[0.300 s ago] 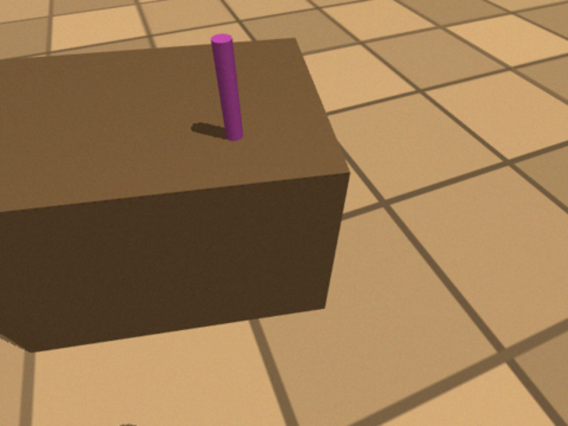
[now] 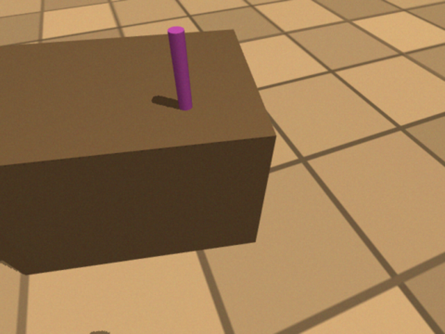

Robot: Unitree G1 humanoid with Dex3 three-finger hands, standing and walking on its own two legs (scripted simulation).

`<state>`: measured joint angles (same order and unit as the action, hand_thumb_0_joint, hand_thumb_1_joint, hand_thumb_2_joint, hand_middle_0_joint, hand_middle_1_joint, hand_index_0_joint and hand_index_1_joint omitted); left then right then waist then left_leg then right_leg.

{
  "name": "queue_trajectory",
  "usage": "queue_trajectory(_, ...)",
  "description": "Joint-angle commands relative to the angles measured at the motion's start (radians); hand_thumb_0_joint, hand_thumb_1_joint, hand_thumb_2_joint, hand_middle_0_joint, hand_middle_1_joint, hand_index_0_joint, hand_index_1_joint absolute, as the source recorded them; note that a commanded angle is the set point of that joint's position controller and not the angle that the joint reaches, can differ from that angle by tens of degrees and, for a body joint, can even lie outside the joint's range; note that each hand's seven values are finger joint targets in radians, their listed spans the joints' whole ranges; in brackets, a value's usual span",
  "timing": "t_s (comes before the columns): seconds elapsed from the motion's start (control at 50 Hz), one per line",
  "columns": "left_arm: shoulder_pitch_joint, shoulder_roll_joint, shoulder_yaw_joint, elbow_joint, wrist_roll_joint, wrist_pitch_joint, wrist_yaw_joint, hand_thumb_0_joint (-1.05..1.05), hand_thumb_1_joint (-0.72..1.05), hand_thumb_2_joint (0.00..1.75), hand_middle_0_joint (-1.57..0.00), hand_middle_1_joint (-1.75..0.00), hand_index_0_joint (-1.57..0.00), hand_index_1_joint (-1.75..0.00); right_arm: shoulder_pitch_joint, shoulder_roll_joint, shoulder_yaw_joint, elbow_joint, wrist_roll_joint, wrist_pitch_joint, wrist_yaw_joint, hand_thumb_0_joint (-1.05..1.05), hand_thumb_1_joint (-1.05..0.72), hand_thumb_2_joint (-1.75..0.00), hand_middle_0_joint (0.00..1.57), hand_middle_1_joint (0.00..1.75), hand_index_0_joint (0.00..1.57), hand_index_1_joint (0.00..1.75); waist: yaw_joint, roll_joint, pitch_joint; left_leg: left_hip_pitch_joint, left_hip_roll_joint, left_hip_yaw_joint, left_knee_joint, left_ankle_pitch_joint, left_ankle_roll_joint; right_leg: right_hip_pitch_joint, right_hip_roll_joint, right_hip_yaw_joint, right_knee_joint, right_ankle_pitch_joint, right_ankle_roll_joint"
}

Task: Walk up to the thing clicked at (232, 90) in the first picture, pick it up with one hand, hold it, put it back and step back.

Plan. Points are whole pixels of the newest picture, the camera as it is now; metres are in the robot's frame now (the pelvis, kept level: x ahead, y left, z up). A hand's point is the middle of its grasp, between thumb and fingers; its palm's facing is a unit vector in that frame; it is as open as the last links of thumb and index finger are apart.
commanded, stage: stand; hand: left
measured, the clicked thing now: (181, 72) +0.78 +0.14 +0.04
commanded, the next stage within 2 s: walk up in 0.82 s
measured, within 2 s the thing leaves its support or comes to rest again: neither
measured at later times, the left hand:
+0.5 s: hand out of the picture +0.08 +0.25 -0.15, palm faces -0.02 -0.94 -0.34, open 7.4 cm
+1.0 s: hand out of the picture +0.09 +0.26 -0.15, palm faces +0.00 -0.94 -0.35, open 7.4 cm
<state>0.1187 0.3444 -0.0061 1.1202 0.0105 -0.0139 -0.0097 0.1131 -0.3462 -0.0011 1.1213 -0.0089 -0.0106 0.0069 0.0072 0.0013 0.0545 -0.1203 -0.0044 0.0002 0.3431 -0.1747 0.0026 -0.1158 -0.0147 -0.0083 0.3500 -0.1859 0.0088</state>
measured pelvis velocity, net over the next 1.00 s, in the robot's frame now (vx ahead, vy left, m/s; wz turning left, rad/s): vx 0.03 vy -0.03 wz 0.01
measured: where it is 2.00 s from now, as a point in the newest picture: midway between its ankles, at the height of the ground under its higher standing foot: (269, 313)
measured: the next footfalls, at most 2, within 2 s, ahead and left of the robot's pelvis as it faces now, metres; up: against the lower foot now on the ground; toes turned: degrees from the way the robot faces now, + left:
right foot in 1.14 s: +0.18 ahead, -0.23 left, +0.00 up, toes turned -2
left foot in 1.56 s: +0.32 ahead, +0.00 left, +0.00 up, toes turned +8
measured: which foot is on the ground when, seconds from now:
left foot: down 0.00-1.00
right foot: down 0.00-0.86, up 0.88-1.00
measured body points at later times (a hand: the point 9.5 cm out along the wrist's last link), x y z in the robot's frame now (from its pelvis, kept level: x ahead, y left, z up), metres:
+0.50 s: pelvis +0.01 +0.00 +0.00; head +0.01 +0.00 +0.45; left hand +0.08 +0.30 -0.13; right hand +0.09 -0.30 -0.13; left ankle +0.01 +0.12 -0.75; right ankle +0.01 -0.12 -0.75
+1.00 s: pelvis +0.03 -0.03 -0.01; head +0.04 -0.02 +0.44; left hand +0.09 +0.31 -0.13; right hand +0.06 -0.35 -0.12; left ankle +0.01 +0.12 -0.75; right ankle +0.04 -0.17 -0.71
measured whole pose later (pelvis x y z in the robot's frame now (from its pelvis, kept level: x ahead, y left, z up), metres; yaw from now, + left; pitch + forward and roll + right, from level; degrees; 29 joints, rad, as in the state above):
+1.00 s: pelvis +0.03 -0.03 -0.01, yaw +1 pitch -2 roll +2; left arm 0.18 0.43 0.11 1.00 0.05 0.04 -0.09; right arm 0.27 -0.37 -0.07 1.04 -0.03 -0.06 0.00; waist 0.00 -0.05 0.05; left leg -0.12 0.00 -0.02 0.39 -0.25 0.01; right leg -0.38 -0.05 0.04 0.84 -0.43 -0.02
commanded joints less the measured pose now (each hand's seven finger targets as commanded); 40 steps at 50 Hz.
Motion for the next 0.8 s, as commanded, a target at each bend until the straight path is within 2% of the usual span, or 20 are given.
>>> queue_trajectory(0.0,-0.042,0.208,0.039,-0.064,0.000,-0.019,0.017,0.00,0.90,0.90,-0.20,-0.30,-0.20,-0.30,-0.050,-0.210,-0.038,-0.058,0.000,-0.023,-0.014,0.00,-0.90,-0.90,0.20,0.30,0.20,0.30,-0.004,0.001,-0.062,0.003,0.122,-0.102,-0.066,0.065,0.023,-0.016,-0.109,0.094,-0.073,0.062,-0.033)
queue_trajectory(0.1,-0.038,0.210,0.040,-0.061,-0.001,-0.019,0.016,0.00,0.90,0.90,-0.20,-0.30,-0.20,-0.30,-0.043,-0.205,-0.035,-0.054,0.000,-0.023,-0.013,0.00,-0.90,-0.90,0.20,0.30,0.20,0.30,-0.005,-0.002,-0.053,-0.010,0.123,-0.104,-0.073,0.052,0.024,-0.010,-0.110,0.095,-0.070,0.054,-0.034)
queue_trajectory(0.22,-0.043,0.212,0.040,-0.067,0.000,-0.019,0.018,0.00,0.90,0.90,-0.20,-0.30,-0.20,-0.30,-0.044,-0.208,-0.035,-0.058,0.000,-0.025,-0.016,0.00,-0.90,-0.90,0.20,0.30,0.20,0.30,-0.008,-0.008,-0.086,0.022,0.127,-0.100,-0.058,0.139,0.023,0.009,-0.115,0.092,-0.057,0.127,-0.034)
queue_trajectory(0.26,-0.039,0.210,0.039,-0.065,0.000,-0.019,0.019,0.00,0.90,0.90,-0.20,-0.30,-0.20,-0.30,-0.047,-0.214,-0.038,-0.056,0.000,-0.024,-0.016,0.00,-0.90,-0.90,0.20,0.30,0.20,0.30,-0.005,-0.008,-0.076,0.021,0.126,-0.100,-0.058,0.126,0.023,-0.005,-0.113,0.091,-0.065,0.111,-0.033)
queue_trajectory(0.38,-0.042,0.211,0.039,-0.071,-0.001,-0.022,0.022,0.00,0.90,0.90,-0.20,-0.30,-0.20,-0.30,-0.044,-0.217,-0.038,-0.056,0.000,-0.021,-0.016,0.00,-0.90,-0.90,0.20,0.30,0.20,0.30,-0.007,0.002,-0.099,0.031,0.128,-0.095,-0.043,0.177,0.024,0.029,-0.122,0.091,-0.059,0.183,-0.030)
queue_trajectory(0.42,-0.039,0.206,0.037,-0.065,-0.002,-0.020,0.022,0.00,0.90,0.90,-0.20,-0.30,-0.20,-0.30,-0.038,-0.208,-0.033,-0.051,0.000,-0.020,-0.016,0.00,-0.90,-0.90,0.20,0.30,0.20,0.30,-0.007,-0.003,-0.059,0.003,0.126,-0.100,-0.060,0.123,0.021,0.009,-0.115,0.090,-0.074,0.117,-0.028)
queue_trajectory(0.48,-0.042,0.210,0.040,-0.067,0.000,-0.020,0.021,0.00,0.90,0.90,-0.20,-0.30,-0.20,-0.30,-0.044,-0.211,-0.035,-0.057,-0.001,-0.021,-0.016,0.00,-0.90,-0.90,0.20,0.30,0.20,0.30,-0.005,-0.006,-0.077,0.007,0.128,-0.099,-0.060,0.150,0.023,0.033,-0.118,0.085,-0.064,0.149,-0.029)
queue_trajectory(0.64,-0.041,0.210,0.042,-0.064,0.000,-0.016,0.019,0.00,0.90,0.90,-0.20,-0.30,-0.20,-0.30,-0.045,-0.213,-0.036,-0.054,0.000,-0.022,-0.016,0.00,-0.90,-0.90,0.20,0.30,0.20,0.30,0.000,0.003,-0.056,-0.002,0.125,-0.105,-0.076,0.096,0.018,0.014,-0.115,0.086,-0.076,0.073,-0.033)
queue_trajectory(0.78,-0.040,0.213,0.043,-0.067,0.000,-0.018,0.019,0.00,0.90,0.90,-0.20,-0.30,-0.20,-0.30,-0.044,-0.214,-0.037,-0.057,0.000,-0.024,-0.016,0.00,-0.90,-0.90,0.20,0.30,0.20,0.30,-0.005,0.001,-0.083,0.031,0.129,-0.101,-0.066,0.133,0.021,0.014,-0.119,0.092,-0.071,0.122,-0.036)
